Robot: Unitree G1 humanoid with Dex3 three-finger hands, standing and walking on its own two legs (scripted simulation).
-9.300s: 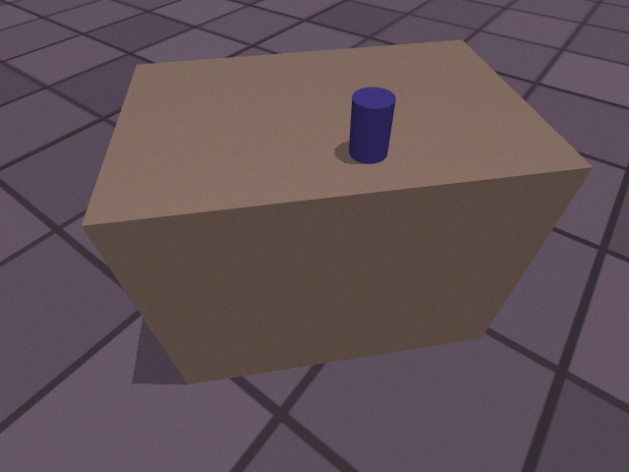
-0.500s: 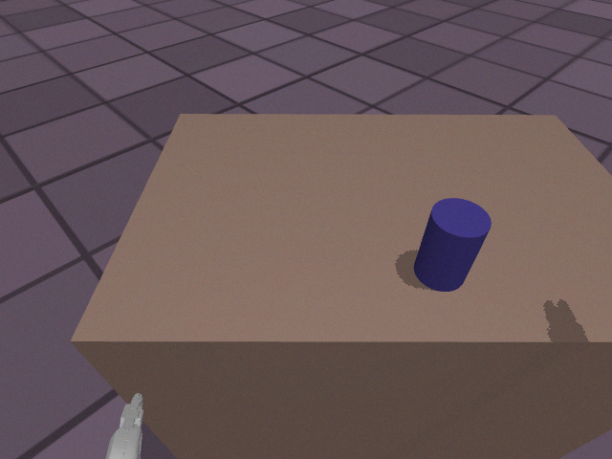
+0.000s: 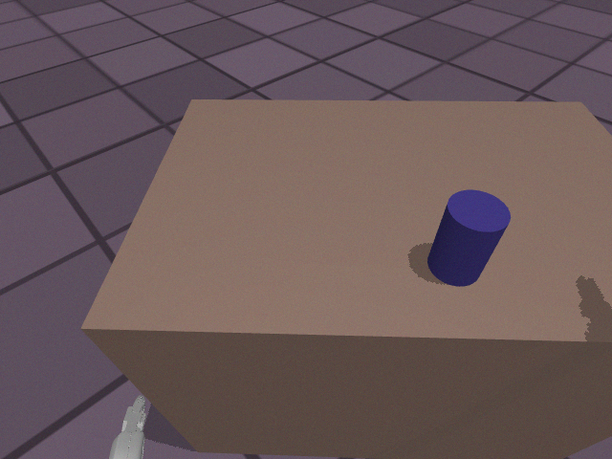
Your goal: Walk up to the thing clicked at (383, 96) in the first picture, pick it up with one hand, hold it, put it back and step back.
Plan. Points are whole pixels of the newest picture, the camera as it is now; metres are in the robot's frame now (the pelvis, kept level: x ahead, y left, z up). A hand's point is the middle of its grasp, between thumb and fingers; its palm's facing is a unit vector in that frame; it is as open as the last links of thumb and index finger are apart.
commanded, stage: go down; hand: right
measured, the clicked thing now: (465, 239) +0.44 -0.20 +0.04
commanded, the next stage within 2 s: approach in 1.60 s
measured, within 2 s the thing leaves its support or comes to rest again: neither
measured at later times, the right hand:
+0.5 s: hand out of the picture +0.33 -0.39 +0.16, palm faces +0.21 +0.98 +0.00, open 17.2 cm
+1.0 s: hand out of the picture +0.33 -0.40 +0.16, palm faces +0.22 +0.98 +0.01, open 17.3 cm
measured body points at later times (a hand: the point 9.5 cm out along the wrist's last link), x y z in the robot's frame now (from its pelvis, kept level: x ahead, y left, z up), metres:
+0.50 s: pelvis +0.01 +0.00 +0.00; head +0.03 -0.01 +0.45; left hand +0.16 +0.26 -0.09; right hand +0.31 -0.44 +0.16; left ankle -0.01 +0.12 -0.74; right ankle +0.01 -0.12 -0.74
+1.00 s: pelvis +0.00 -0.01 -0.01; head +0.03 -0.02 +0.44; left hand +0.16 +0.25 -0.09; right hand +0.31 -0.45 +0.16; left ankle -0.01 +0.12 -0.74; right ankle +0.01 -0.12 -0.74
